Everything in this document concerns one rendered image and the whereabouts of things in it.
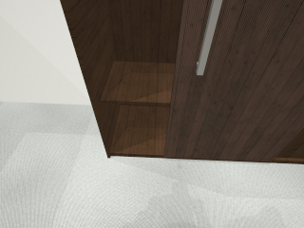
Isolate handle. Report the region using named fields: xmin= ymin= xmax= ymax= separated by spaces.
xmin=196 ymin=0 xmax=222 ymax=76

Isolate wardrobe door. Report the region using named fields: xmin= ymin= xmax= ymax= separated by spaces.
xmin=163 ymin=0 xmax=304 ymax=162
xmin=275 ymin=128 xmax=304 ymax=159

